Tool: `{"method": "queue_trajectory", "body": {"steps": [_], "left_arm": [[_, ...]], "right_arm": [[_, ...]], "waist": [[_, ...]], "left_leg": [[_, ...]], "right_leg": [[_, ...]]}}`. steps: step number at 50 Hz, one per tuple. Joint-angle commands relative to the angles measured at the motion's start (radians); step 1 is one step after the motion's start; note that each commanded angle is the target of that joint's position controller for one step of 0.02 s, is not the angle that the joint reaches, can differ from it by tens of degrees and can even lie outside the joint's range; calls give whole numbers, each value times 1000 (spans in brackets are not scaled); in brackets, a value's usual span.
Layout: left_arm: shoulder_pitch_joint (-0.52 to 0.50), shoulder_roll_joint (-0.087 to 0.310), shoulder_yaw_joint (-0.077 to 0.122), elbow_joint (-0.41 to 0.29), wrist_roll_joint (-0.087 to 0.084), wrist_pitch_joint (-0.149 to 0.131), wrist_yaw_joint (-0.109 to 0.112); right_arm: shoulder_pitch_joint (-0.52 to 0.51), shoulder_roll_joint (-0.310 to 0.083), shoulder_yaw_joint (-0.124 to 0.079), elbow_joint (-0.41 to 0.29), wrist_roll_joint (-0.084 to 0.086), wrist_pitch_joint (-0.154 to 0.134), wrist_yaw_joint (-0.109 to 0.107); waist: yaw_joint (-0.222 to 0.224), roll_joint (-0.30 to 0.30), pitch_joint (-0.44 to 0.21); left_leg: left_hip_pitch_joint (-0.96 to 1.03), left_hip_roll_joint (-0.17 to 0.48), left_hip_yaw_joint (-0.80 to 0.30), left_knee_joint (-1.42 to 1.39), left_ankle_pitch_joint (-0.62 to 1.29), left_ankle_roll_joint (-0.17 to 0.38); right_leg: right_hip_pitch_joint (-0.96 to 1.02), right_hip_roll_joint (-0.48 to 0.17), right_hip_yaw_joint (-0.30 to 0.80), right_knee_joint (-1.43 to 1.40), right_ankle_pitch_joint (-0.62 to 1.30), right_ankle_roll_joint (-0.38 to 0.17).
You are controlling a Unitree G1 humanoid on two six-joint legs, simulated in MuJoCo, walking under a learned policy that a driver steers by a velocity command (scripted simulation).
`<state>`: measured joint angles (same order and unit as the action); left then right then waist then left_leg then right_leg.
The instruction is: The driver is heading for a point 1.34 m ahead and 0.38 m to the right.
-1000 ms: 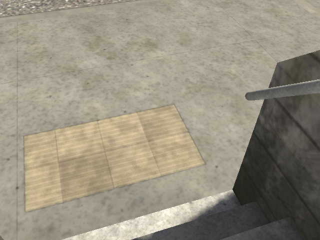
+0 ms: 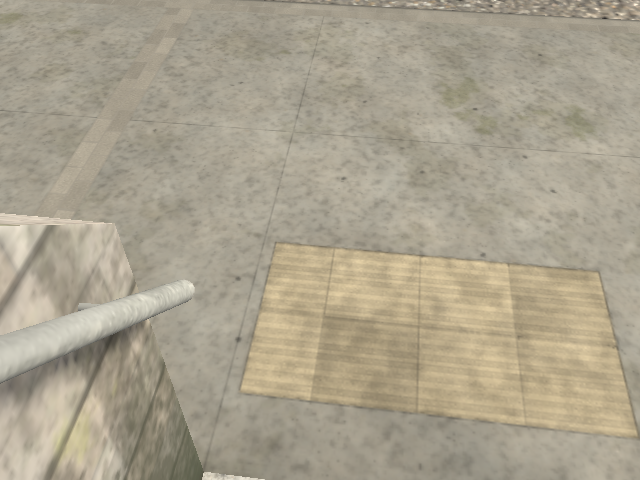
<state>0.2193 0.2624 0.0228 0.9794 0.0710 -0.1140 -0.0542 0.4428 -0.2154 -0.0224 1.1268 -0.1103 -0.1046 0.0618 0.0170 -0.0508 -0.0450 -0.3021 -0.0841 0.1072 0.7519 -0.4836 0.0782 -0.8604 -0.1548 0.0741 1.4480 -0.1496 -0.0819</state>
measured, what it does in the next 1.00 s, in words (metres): goes down, turning right: right foot 0.22 m lower, then left foot 0.22 m lower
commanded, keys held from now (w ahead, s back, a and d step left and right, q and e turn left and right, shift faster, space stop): w+e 0.12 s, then e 0.88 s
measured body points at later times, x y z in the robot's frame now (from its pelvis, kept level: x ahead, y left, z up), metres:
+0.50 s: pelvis +0.20 -0.01 -0.24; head +0.23 -0.01 +0.21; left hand +0.10 +0.21 -0.37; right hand +0.33 -0.25 -0.35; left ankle +0.35 +0.12 -0.85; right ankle +0.16 -0.09 -0.92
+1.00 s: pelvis +0.34 +0.11 -0.42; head +0.34 +0.10 +0.03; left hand +0.59 +0.21 -0.51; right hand +0.21 -0.13 -0.55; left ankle +0.39 +0.15 -1.14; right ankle +0.29 -0.02 -0.83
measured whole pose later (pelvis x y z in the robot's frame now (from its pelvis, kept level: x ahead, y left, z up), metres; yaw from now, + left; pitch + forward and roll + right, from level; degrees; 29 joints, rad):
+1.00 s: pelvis +0.34 +0.11 -0.42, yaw -31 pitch +3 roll +0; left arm 0.22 0.22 -0.03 0.60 0.03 -0.02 -0.08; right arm 0.42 -0.27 -0.01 0.85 -0.10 -0.11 0.00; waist -0.03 0.01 -0.05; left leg -0.38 0.00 0.18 0.60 -0.28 0.09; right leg -1.18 -0.05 0.03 2.17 -0.25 0.07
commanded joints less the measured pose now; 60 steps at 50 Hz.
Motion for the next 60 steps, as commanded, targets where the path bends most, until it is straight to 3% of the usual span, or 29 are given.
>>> {"method": "queue_trajectory", "body": {"steps": [1, 2, 5, 8, 10, 11, 12, 13, 14, 16, 17, 20, 21, 24, 26, 28, 30, 35, 36, 37, 38, 39, 41, 42, 45, 48, 51, 55, 60], "left_arm": [[274, -78, -46, 84, 53, 31, -55], [297, -65, -43, 111, 40, 13, -45], [121, 84, -4, 51, 30, 12, -20], [10, 59, -18, 21, 41, 21, -18], [445, 94, 16, 179, 10, 15, -10], [570, 133, 43, 233, -35, -1, 16], [642, 266, 70, 245, -19, 13, 25], [544, 320, 86, 187, -13, -5, 25], [445, 246, 85, 148, 40, 6, 35], [349, 112, 44, 149, 39, 39, 9], [342, -58, -7, 144, 55, 36, 11], [373, -38, -36, 112, 8, -6, 29], [345, 13, -40, 107, 35, -20, 33], [539, 18, -40, 193, 0, -38, 63], [694, -28, -37, 244, 24, -28, 65], [534, -81, -53, 145, 11, -4, 78], [276, 43, -34, 18, 33, 29, 58], [226, 128, -38, -85, -13, 66, 34], [286, 85, -42, -49, 27, 74, -6], [417, -12, -39, -88, -21, 56, -39], [404, -36, -40, -266, -32, 59, -24], [236, 0, -32, -273, -5, 64, 13], [218, -72, -59, -254, -63, 97, 22], [330, -125, -72, -275, -68, 102, -1], [229, -38, -59, -327, -52, 103, -28], [159, -56, -64, -421, -44, 102, -36], [84, -48, -69, -451, -22, 88, -30], [5, -23, -77, -460, -69, 83, -34], [-62, -2, -108, -523, -137, 49, -54]], "right_arm": [[-247, 84, 75, -183, 15, -50, -40], [-229, 50, 75, -198, -1, -64, -43], [-54, -92, 57, -139, 26, -53, -25], [107, -50, 58, -89, 23, -11, -22], [-46, -80, 38, -106, -10, 6, 21], [-126, -131, 10, -139, 47, 33, 35], [-30, -157, -25, -137, 9, 34, 74], [-154, -111, -28, -267, 57, 24, 74], [-347, -74, -10, -403, 89, 12, 48], [-232, -12, 3, -409, 120, 24, -23], [-60, 83, 41, -305, 67, 34, -35], [-117, 79, 43, -289, 63, 59, 9], [-133, 84, 52, -291, 53, 53, 29], [-241, -42, 23, -323, -10, 51, 37], [-319, -33, 28, -351, 15, 59, 27], [-362, -5, 56, -340, 17, 75, 54], [-330, -25, 43, -377, 36, 90, 32], [11, -111, -12, -334, 70, 56, -12], [185, -169, -54, -272, 31, 53, -30], [194, -297, -94, -324, -1, 34, -33], [44, -341, -96, -391, 46, 32, 7], [14, -291, -88, -371, 49, 17, 11], [62, -50, -25, -341, 38, -4, -8], [68, -35, -1, -310, 50, -10, -18], [-77, -128, -1, -367, 12, -22, -63], [24, -186, -12, -319, -13, -17, -70], [103, -167, -15, -292, 11, -17, -63], [37, -110, 40, -337, 34, -18, -32], [-34, -246, 46, -398, 32, -20, 2]], "waist": [[108, 145, 80], [94, 11, 59], [36, 72, 159], [-49, 96, 144], [123, 19, 31], [222, -220, 114], [174, -373, -120], [141, -237, -177], [160, -3, -128], [-8, -24, 33], [-62, 123, 119], [-72, 17, 120], [-99, -43, 61], [37, -27, 46], [106, -17, 31], [114, 24, 88], [15, -74, 109], [-104, -4, 54], [-154, 93, -31], [-53, 282, -217], [-21, 345, -273], [-31, 135, -29], [-15, -1, -7], [110, 145, 23], [72, 61, -15], [6, 91, 16], [-42, 131, 45], [-62, 112, 59], [-54, 101, 4]], "left_leg": [[-672, 154, -32, -48, 323, 131], [-817, 89, 72, 57, 165, 68], [-515, 263, -153, 182, 98, 74], [21, 383, -429, 362, 410, 119], [-237, 273, -191, 678, 632, 39], [-276, 162, -140, 1011, 340, 2], [-609, -47, -14, 1558, -421, -67], [-845, -19, -61, 1533, -404, -87], [-993, 61, -101, 1316, -391, -82], [-989, 140, -229, 1243, -232, -44], [-895, 243, -246, 917, 190, -46], [-427, 175, -45, 633, 690, -83], [-285, 144, -27, 758, 772, -96], [-652, 148, -165, 512, 724, -141], [-886, 171, -260, 358, 623, -163], [-590, 188, -266, -89, 1051, -130], [-134, 144, -156, -63, 944, -99], [392, 147, -28, -625, 893, -47], [621, 206, -15, -524, 880, 37], [840, 378, -116, -44, 1596, 193], [723, 597, -606, -299, 1034, 400], [531, 585, -586, -366, 751, 373], [215, 431, -219, -350, 875, 206], [26, 436, -249, -338, 1205, 215], [-7, 340, -116, -281, 1025, 155], [105, 463, -276, -284, 886, 221], [191, 427, -297, -293, 496, 157], [32, 383, -318, -398, 80, 66], [-96, 375, -233, -493, 76, 28]], "right_leg": [[404, 9, -23, -310, 649, -2], [634, 51, -72, -480, 933, 20], [464, 79, -103, -581, 557, 109], [125, -10, 9, -804, 426, 67], [821, 96, -139, -846, 445, 25], [905, 98, -148, -1408, 508, -7], [1339, -44, 14, -844, 1242, -243], [1399, -150, 230, -774, 1439, -343], [1339, -216, 261, -754, 1181, -332], [829, -290, 440, -847, 811, -363], [596, -234, 295, -880, 806, -253], [88, 27, 120, -833, 520, -139], [2, 75, 114, -780, 509, -96], [424, 41, 286, -578, 254, -161], [720, -23, 501, -487, 271, -231], [439, 38, 459, -485, -149, -214], [25, 73, 408, -560, -332, -204], [118, 150, 376, -132, -124, -75], [-20, 198, 315, 150, -120, -12], [-315, 333, 68, 647, -671, 63], [-509, 376, 50, 701, -693, 61], [-639, 277, 5, 765, -569, 89], [-416, 143, 0, 711, -294, 69], [-272, 125, -28, 837, -219, 49], [-311, 125, -44, 797, -113, 148], [-472, 73, 29, 759, -39, 157], [-626, 19, 42, 690, -71, 152], [-475, -15, 11, 642, -150, 199], [-89, 72, -58, 620, -702, 231]]}}
Next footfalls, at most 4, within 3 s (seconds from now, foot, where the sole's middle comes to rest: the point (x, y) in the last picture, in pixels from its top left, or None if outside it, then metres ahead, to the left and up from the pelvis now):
0.22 right None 0.19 -0.10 -0.96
0.72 left None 0.43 0.14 -1.18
1.24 right None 0.24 -0.03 -0.96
1.94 left None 0.47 0.22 -1.18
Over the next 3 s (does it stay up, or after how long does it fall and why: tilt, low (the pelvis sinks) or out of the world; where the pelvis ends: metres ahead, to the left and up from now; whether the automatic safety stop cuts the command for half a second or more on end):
stays up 0.73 -0.25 -0.72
